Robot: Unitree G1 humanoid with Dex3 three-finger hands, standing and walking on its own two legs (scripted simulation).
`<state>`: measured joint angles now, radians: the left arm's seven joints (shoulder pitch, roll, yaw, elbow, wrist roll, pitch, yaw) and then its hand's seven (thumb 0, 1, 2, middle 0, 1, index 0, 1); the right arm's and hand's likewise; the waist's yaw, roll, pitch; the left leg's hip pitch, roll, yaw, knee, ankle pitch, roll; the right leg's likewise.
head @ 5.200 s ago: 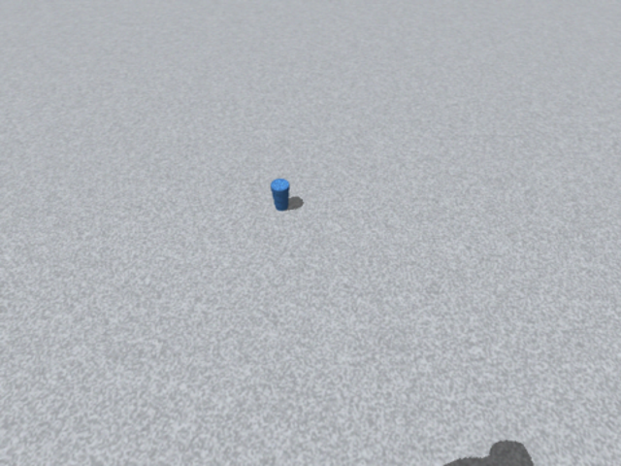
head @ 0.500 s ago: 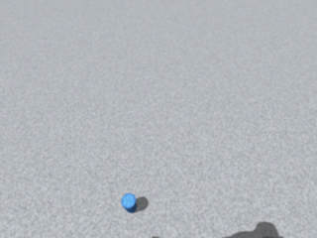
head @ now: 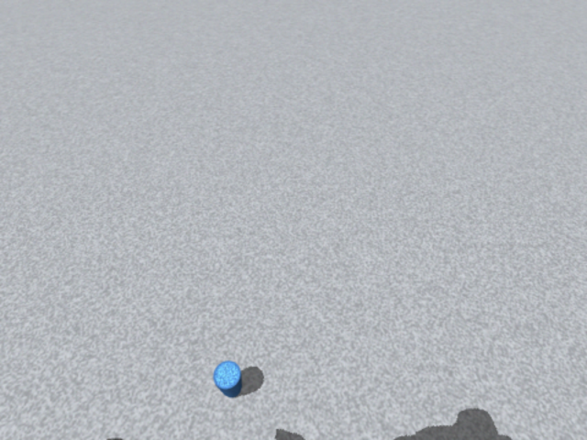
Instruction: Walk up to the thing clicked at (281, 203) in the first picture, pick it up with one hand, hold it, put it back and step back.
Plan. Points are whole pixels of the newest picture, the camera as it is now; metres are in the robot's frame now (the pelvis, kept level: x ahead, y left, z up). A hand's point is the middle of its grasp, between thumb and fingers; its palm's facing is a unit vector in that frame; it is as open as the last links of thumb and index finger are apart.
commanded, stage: walk up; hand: left
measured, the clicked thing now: (229, 381) +0.40 +0.21 -0.71
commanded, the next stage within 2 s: none
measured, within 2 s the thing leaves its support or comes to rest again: neither
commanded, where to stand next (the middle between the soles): +0.07 +0.01 m, yaw -2 degrees
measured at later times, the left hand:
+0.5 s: hand out of the picture +0.09 +0.26 -0.15, palm faces +0.01 -0.94 -0.33, open 7.3 cm
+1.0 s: hand (128, 402) +0.21 +0.29 -0.18, palm faces -0.01 -0.93 -0.37, open 7.3 cm
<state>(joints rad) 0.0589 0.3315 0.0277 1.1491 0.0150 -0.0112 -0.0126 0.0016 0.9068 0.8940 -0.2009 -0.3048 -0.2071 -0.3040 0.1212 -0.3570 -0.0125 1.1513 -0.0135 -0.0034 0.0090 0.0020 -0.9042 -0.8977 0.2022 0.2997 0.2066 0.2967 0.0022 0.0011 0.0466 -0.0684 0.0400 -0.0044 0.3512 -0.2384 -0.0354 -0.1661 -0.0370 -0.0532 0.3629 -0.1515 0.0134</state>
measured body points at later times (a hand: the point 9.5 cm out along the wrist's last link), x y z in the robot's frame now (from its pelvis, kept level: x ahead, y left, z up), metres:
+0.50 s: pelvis +0.01 +0.01 +0.00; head +0.01 +0.00 +0.45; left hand +0.09 +0.31 -0.13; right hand +0.08 -0.30 -0.14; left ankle -0.03 +0.14 -0.74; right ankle +0.03 -0.13 -0.74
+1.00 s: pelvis +0.12 +0.01 -0.03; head +0.17 +0.02 +0.42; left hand +0.21 +0.33 -0.15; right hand +0.13 -0.32 -0.14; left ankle -0.01 +0.14 -0.74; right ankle +0.26 -0.08 -0.74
